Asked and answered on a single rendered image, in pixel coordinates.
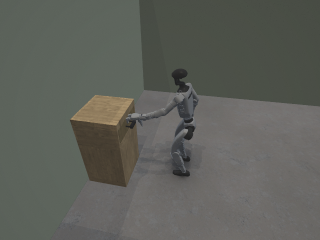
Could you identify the robot left foot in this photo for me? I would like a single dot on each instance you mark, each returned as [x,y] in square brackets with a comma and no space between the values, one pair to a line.
[179,173]

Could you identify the drawer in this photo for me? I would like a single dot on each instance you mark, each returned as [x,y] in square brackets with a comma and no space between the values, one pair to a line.
[123,129]

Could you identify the right robot forearm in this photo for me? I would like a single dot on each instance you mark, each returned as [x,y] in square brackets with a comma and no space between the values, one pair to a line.
[194,105]

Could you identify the humanoid robot torso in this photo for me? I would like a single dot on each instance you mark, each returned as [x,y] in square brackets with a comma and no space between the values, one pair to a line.
[186,109]

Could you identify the robot left hand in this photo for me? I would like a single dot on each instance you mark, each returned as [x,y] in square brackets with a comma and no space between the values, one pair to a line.
[134,116]

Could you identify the right robot upper arm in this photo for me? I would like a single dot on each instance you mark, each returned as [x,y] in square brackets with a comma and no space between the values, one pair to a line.
[194,95]

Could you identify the left robot upper arm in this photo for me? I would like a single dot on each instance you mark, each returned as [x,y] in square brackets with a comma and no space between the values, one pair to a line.
[178,99]

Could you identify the cabinet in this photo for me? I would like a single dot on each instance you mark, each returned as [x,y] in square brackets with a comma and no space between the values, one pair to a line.
[95,127]

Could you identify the handle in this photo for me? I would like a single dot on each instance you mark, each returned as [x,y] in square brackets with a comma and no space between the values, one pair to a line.
[132,124]

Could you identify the left robot forearm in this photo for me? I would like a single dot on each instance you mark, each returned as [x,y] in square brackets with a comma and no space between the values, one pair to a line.
[151,115]

